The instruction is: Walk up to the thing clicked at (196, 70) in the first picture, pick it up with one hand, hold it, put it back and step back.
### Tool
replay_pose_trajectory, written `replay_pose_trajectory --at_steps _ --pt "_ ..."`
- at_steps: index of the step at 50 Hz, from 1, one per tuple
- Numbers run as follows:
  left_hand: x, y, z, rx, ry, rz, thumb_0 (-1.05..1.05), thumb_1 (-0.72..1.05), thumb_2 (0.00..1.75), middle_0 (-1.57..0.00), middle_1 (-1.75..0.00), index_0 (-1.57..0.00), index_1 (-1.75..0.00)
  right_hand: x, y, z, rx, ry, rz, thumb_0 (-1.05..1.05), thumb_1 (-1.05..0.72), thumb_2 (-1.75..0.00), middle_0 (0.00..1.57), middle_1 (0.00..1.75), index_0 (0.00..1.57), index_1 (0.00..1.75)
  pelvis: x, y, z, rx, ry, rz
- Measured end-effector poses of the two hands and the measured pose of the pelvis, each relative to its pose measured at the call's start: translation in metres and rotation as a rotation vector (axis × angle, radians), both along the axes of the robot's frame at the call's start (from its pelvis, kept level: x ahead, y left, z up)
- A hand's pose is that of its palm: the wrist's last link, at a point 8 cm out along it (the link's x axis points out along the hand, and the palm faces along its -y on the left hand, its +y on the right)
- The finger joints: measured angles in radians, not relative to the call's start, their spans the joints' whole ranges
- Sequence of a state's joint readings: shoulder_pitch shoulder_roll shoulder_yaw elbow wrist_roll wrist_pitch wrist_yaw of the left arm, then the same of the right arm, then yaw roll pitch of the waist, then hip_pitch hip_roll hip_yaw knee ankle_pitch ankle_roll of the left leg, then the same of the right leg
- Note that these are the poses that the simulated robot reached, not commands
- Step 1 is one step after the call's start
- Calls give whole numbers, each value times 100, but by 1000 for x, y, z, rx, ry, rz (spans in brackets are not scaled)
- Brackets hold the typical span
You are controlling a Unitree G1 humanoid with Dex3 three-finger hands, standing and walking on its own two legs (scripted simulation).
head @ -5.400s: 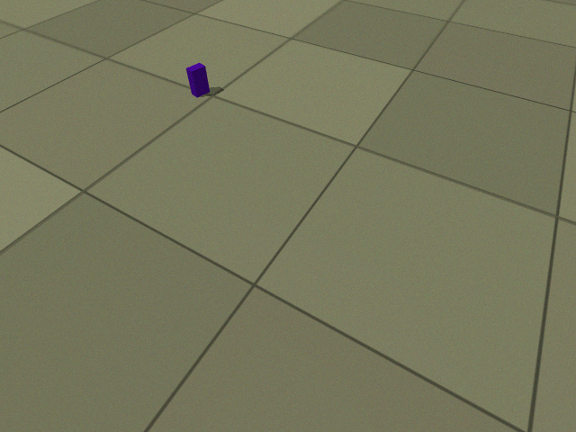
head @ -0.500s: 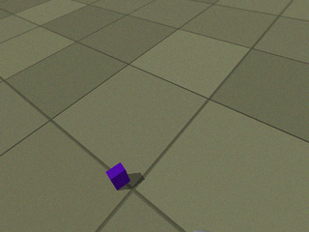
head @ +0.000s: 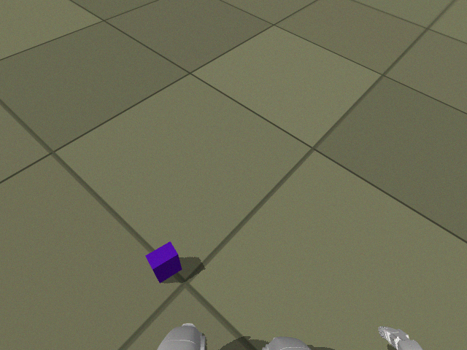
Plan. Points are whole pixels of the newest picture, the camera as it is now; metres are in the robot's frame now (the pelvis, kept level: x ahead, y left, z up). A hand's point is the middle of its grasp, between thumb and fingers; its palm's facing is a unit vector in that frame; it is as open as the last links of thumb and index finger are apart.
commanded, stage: walk up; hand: left
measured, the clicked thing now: (164, 263) +0.47 +0.25 -0.67
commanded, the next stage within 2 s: none
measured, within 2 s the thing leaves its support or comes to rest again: neither
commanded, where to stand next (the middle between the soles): +0.10 -0.01 m, yaw -1 degrees
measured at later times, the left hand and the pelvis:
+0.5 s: hand out of the picture +0.08 +0.26 -0.14, palm faces -0.04 -0.93 -0.36, open 7.4 cm; pelvis +0.02 +0.00 +0.02, yaw -1 degrees
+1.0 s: hand (103, 343) +0.14 +0.24 -0.13, palm faces -0.05 -0.94 -0.34, open 7.4 cm; pelvis +0.04 -0.01 +0.03, yaw -1 degrees
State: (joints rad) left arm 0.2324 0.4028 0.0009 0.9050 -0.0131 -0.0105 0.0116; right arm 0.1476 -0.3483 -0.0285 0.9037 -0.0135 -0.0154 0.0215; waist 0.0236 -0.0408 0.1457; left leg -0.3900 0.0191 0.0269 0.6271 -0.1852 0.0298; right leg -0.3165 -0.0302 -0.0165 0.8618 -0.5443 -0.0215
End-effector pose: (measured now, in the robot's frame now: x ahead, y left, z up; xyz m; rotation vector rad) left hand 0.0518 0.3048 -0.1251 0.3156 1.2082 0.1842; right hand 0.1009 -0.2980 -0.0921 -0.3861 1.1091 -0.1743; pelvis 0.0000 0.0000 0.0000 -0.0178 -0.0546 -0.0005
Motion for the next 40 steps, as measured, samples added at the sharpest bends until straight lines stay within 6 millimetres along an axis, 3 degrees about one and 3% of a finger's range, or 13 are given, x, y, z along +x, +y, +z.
replay_pose_trajectory --at_steps 7,11,15,27,40 --pt "-6 4 5 28 33 -2 0 91 90 -21 -30 -20 -30 17 3 -6 29 -54 -13 0 -90 -89 21 30 20 30 1 3 -2 -11 -1 -14" --pt "-17 7 16 50 66 7 0 91 90 -21 -30 -20 -30 17 7 -8 67 -41 -34 0 -90 -89 21 30 20 30 6 1 5 1 3 -19" --pt "-15 8 23 57 73 18 1 91 90 -20 -30 -20 -30 10 7 -13 85 -8 -41 0 -90 -89 21 30 20 30 11 1 9 -5 3 -17" --pt "37 -8 28 18 22 -14 1 91 90 -20 -30 -20 -30 -7 -2 -9 72 98 -82 1 -90 -89 21 30 20 30 25 -4 19 5 15 -16" --pt "82 -23 29 -10 -18 -33 1 91 90 -20 -30 -20 -30 6 -13 0 43 93 -112 0 -90 -89 21 30 20 30 39 -8 24 8 17 -19"
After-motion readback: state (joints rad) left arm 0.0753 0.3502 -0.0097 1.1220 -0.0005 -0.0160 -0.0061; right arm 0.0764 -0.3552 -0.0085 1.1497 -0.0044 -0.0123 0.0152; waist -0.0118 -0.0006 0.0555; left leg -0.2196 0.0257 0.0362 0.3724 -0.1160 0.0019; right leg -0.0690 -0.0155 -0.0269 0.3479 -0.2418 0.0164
